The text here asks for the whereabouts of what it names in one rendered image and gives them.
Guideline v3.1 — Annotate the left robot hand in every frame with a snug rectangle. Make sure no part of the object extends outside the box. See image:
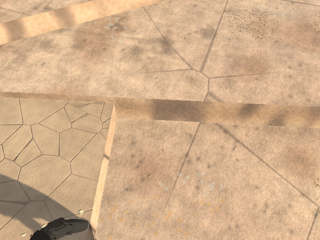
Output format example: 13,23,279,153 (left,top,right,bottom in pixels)
30,217,89,240

